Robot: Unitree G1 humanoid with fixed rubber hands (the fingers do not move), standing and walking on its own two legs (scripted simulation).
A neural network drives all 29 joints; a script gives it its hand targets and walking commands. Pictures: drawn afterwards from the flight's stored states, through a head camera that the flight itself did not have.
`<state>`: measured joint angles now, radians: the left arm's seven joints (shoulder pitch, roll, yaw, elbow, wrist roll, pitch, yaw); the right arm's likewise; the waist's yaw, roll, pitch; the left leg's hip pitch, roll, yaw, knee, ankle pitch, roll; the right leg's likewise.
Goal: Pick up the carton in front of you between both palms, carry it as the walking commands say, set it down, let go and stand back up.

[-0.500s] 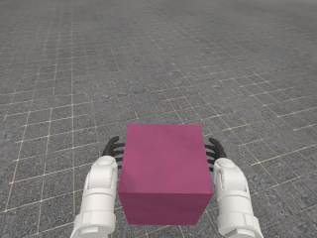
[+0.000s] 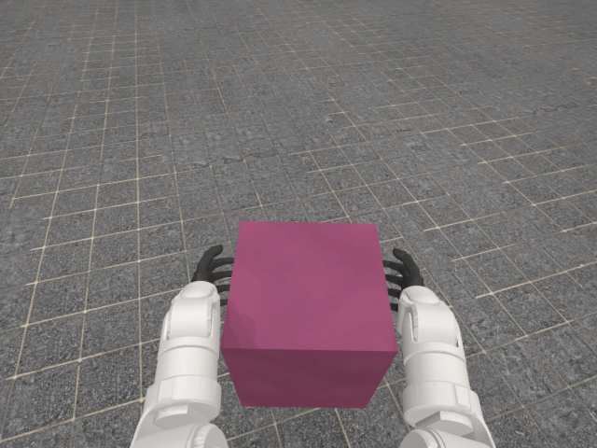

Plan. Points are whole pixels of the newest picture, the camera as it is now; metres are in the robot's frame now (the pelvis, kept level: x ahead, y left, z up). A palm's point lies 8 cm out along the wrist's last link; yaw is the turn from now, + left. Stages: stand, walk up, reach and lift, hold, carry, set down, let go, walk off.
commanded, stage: set down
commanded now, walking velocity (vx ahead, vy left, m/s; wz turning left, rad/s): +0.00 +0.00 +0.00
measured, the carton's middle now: (305, 319) +0.32 +0.01 -0.05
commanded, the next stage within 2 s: none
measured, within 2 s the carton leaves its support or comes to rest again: neither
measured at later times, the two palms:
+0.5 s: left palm (206, 330) +0.35 +0.20 -0.17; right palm (360, 332) +0.36 -0.10 -0.16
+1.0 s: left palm (209, 344) +0.39 +0.22 -0.31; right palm (339, 339) +0.42 -0.08 -0.30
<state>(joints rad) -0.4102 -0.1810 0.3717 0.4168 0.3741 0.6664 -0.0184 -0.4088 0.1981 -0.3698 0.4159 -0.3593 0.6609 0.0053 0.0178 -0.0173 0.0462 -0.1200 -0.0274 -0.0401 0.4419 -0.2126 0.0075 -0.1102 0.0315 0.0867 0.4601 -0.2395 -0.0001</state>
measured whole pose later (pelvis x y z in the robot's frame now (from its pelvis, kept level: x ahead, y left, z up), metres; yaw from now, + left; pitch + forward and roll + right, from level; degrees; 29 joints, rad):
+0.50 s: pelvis -0.04 +0.00 -0.08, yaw +0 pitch +30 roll -1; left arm -0.67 -0.06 0.42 0.53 0.25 0.20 -0.04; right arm -0.62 0.20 -0.40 0.46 -0.22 0.18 -0.10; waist 0.05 -0.03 0.02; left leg -1.19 -0.05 -0.09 0.99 -0.32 -0.01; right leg -1.16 0.08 0.07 0.98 -0.34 0.02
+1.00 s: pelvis -0.06 +0.01 -0.21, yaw -1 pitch +45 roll -3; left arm -0.95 0.02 0.45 0.62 0.23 0.30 0.01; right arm -0.94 0.10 -0.46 0.62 -0.22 0.26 -0.10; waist 0.07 -0.06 -0.14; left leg -1.85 -0.09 -0.08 1.53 -0.46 -0.02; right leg -1.80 0.12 0.08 1.51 -0.49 0.06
